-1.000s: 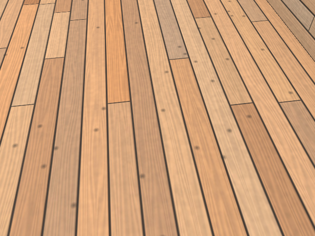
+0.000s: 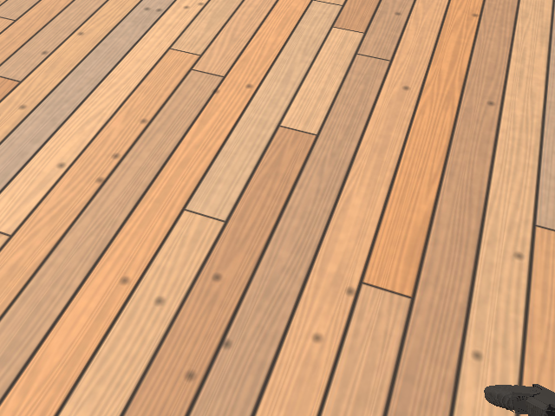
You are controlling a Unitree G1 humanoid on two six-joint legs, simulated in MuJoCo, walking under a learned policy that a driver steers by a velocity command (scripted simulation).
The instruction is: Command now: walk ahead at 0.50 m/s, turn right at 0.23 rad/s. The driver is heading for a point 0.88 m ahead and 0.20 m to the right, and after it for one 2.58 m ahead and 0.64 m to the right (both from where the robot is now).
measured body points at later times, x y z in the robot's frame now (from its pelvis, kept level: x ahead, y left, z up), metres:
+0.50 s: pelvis +0.25 +0.01 -0.01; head +0.28 +0.00 +0.44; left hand +0.53 +0.19 -0.09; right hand +0.19 -0.28 -0.13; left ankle +0.19 +0.15 -0.75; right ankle +0.37 -0.17 -0.70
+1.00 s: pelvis +0.50 -0.13 +0.00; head +0.52 -0.15 +0.45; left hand +0.69 +0.10 -0.11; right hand +0.55 -0.43 -0.10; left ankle +0.75 -0.07 -0.69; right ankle +0.40 -0.16 -0.75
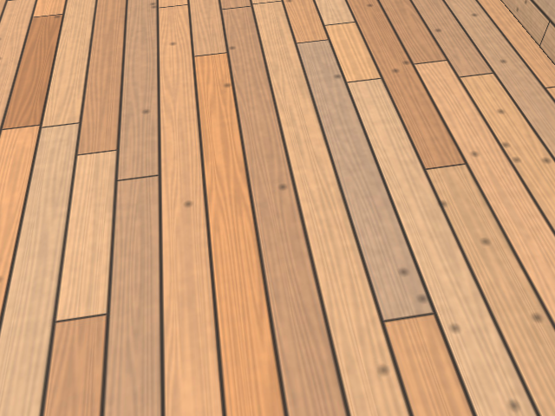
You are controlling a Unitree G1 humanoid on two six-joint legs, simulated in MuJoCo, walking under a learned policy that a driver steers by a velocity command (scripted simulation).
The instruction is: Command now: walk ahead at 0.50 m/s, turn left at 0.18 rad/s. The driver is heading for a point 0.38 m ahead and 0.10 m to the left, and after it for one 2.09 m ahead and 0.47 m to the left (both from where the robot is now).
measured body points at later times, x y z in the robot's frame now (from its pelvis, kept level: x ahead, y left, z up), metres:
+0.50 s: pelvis +0.29 +0.06 +0.00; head +0.33 +0.08 +0.45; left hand +0.43 +0.35 -0.08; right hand +0.43 -0.20 -0.11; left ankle +0.24 +0.14 -0.74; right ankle +0.51 -0.07 -0.69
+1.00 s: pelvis +0.56 +0.11 +0.00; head +0.59 +0.12 +0.45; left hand +0.42 +0.36 -0.12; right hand +0.87 +0.01 -0.08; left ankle +0.62 +0.32 -0.71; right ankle +0.54 -0.03 -0.74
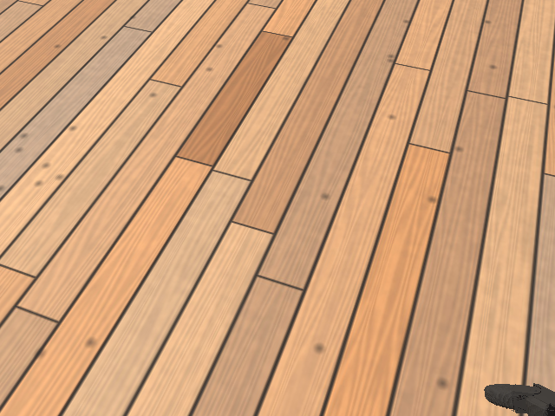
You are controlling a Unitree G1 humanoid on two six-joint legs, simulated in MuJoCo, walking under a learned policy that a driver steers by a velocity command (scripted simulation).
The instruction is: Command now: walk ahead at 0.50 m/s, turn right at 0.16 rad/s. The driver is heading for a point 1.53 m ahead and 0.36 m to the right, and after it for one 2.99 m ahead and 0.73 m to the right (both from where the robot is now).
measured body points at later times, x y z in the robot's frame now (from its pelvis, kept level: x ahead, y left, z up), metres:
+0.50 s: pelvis +0.25 +0.01 -0.01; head +0.28 -0.01 +0.44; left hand +0.51 +0.20 -0.09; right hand +0.21 -0.29 -0.13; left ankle +0.18 +0.14 -0.74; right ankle +0.38 -0.17 -0.71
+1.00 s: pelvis +0.39 -0.06 +0.00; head +0.40 -0.07 +0.44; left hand +0.65 +0.12 -0.09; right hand +0.38 -0.36 -0.12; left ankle +0.50 +0.06 -0.72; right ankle +0.38 -0.15 -0.74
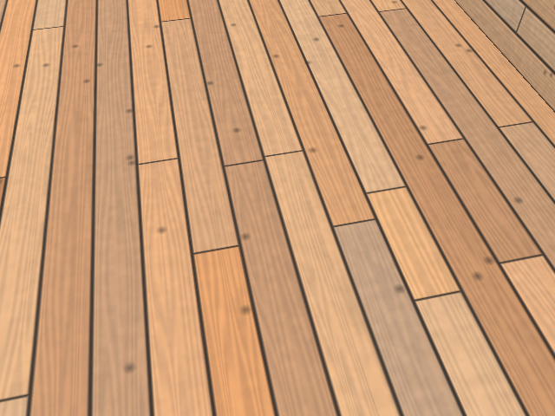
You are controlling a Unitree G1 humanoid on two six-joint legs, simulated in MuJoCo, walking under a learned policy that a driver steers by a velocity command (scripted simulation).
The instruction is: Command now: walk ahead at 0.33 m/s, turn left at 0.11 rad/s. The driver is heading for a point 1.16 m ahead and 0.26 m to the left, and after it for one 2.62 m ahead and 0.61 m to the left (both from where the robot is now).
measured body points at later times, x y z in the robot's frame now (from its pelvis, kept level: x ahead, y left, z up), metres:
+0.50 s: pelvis +0.20 +0.04 -0.01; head +0.23 +0.07 +0.44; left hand +0.40 +0.33 -0.07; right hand +0.23 -0.24 -0.12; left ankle +0.03 +0.14 -0.74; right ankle +0.35 -0.05 -0.73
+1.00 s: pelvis +0.44 +0.16 -0.02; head +0.48 +0.19 +0.43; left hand +0.29 +0.40 -0.15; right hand +0.77 +0.07 -0.07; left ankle +0.51 +0.31 -0.74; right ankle +0.35 -0.05 -0.73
